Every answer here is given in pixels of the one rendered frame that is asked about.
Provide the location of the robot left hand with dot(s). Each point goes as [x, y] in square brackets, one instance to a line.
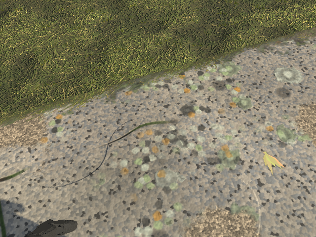
[52, 228]

